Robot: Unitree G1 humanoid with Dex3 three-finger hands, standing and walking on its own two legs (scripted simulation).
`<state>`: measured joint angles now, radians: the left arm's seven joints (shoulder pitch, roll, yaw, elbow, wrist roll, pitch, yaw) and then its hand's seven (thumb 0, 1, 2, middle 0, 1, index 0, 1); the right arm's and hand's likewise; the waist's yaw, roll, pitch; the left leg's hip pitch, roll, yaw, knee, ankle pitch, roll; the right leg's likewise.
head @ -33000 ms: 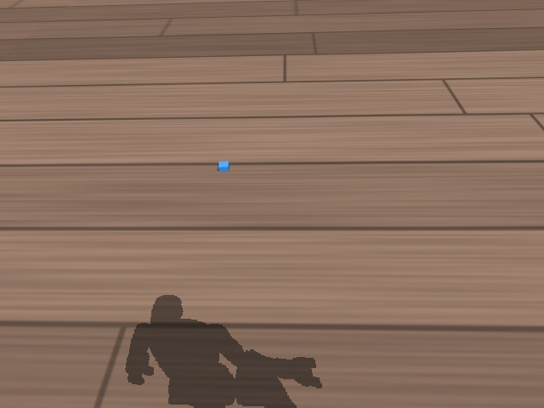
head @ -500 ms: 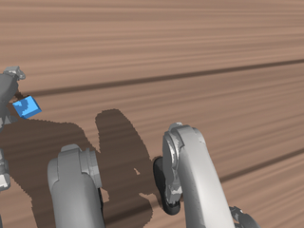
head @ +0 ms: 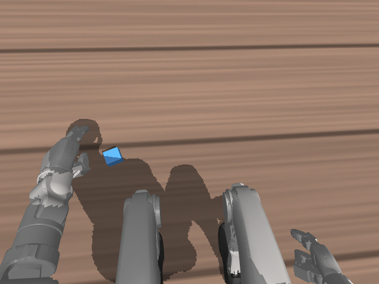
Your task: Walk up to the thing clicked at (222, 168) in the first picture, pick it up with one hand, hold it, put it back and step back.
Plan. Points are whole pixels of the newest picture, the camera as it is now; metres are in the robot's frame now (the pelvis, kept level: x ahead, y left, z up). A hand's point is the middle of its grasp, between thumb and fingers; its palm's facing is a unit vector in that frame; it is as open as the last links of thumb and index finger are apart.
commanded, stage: home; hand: left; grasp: from above
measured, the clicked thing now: (113, 156) +0.48 +0.28 -0.43
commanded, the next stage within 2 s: none
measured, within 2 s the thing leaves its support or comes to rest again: neither
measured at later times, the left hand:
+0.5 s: hand (53, 217) +0.25 +0.21 +0.10, palm faces +0.11 -0.96 -0.26, open 7.4 cm
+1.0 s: hand out of the picture +0.22 +0.19 +0.22, palm faces +0.16 -0.97 -0.20, open 7.4 cm
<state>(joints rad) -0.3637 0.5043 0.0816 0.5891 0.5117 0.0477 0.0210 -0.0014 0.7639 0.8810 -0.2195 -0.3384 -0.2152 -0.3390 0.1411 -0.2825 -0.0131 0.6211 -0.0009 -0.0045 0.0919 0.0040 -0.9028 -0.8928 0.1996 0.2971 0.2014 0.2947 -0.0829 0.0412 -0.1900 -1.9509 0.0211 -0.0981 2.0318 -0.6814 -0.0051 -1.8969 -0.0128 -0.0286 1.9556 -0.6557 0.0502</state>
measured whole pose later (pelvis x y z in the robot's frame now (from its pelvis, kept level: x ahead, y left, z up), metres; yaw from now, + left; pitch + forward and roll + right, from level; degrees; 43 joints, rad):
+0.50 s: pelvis +0.03 -0.01 +0.18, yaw +4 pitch +21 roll -4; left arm 0.20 0.27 0.07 0.10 -0.04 0.38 0.08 0.01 0.90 0.90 -0.21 -0.31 -0.21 -0.30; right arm 0.18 -0.20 0.06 0.54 0.05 -0.12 -0.11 0.01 -0.90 -0.89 0.20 0.30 0.20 0.29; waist -0.06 0.03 -0.18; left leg -1.20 0.04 -0.08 1.41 -0.57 -0.02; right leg -1.15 -0.02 -0.05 1.34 -0.55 0.03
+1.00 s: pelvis +0.07 +0.00 +0.26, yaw +5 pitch +10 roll -3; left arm 0.51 0.22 0.04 -0.14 -0.06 0.47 0.02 0.01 0.90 0.90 -0.20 -0.30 -0.20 -0.30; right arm 0.28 -0.22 0.04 0.51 0.01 -0.23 -0.18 0.01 -0.90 -0.89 0.20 0.30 0.20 0.29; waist -0.03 0.05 -0.18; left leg -0.71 0.04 -0.06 1.02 -0.49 -0.02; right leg -0.65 -0.02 -0.05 0.95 -0.47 0.03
